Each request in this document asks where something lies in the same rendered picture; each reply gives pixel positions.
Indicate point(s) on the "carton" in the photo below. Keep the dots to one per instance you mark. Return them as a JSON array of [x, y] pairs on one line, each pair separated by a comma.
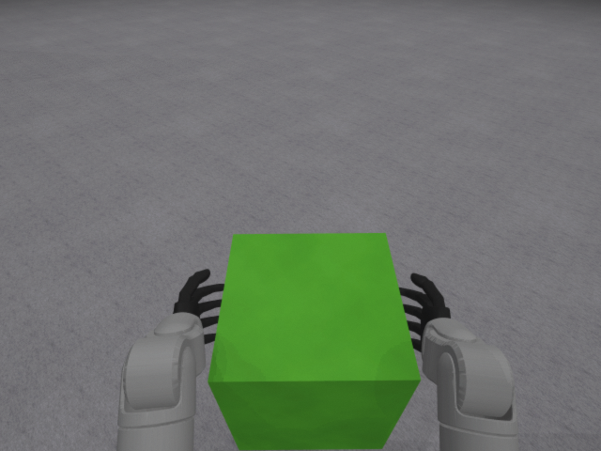
[[312, 349]]

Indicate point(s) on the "robot right hand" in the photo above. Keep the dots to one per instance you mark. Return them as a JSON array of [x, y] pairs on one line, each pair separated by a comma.
[[432, 302]]

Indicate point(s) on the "right robot forearm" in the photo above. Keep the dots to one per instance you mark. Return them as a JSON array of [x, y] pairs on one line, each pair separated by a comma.
[[475, 388]]

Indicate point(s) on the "robot left hand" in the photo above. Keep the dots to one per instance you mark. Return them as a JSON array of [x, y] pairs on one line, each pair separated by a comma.
[[190, 295]]

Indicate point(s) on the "left robot forearm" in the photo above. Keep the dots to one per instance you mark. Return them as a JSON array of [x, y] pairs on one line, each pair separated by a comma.
[[157, 398]]

